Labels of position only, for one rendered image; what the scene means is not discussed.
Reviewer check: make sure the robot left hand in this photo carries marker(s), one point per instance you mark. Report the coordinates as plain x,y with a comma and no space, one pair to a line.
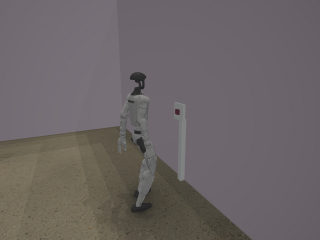
123,141

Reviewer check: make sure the robot right upper arm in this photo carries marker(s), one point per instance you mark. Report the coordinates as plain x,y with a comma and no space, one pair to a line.
144,102

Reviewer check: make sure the robot right forearm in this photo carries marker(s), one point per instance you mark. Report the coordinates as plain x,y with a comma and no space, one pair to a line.
144,133

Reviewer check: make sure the robot right hand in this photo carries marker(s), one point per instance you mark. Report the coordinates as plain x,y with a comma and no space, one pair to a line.
150,152

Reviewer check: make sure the robot left upper arm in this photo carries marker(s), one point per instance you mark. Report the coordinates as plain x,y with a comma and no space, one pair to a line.
125,109

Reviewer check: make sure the panel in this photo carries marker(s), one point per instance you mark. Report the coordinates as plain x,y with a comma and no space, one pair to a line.
181,139

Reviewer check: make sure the robot left forearm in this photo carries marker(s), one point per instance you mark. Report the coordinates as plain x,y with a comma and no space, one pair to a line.
122,128

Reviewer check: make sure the humanoid robot head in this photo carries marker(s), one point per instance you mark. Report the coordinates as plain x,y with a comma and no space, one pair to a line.
138,77

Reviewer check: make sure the robot left shin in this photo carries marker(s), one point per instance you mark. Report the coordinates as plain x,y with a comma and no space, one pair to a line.
142,169

